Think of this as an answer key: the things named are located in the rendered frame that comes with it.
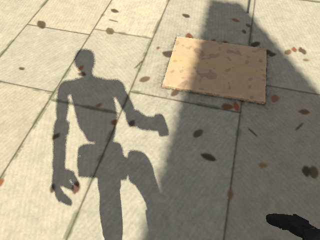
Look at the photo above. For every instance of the robot right hand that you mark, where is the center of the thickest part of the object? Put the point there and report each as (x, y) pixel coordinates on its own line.
(294, 224)

